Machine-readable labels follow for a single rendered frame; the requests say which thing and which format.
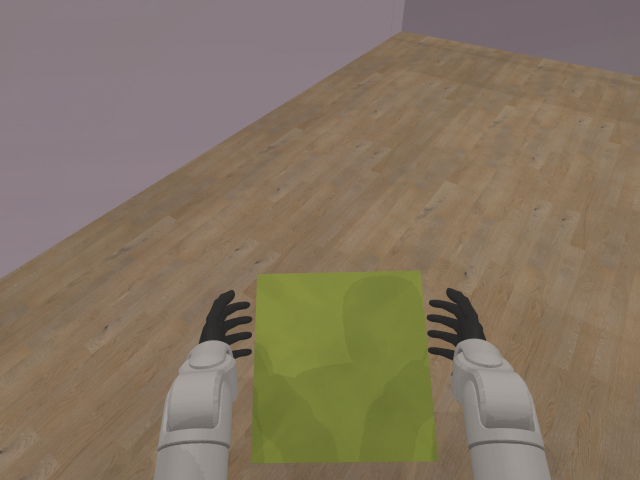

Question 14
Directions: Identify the left robot forearm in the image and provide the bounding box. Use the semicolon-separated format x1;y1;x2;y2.
154;340;238;480

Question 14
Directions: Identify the right robot forearm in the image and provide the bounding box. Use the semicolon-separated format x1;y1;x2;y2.
451;339;551;480

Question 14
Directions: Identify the carton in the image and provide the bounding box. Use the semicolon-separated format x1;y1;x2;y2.
251;270;438;463

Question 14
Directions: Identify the robot left hand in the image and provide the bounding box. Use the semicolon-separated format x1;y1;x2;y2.
199;290;252;359

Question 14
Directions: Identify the robot right hand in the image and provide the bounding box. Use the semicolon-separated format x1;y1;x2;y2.
427;288;486;361

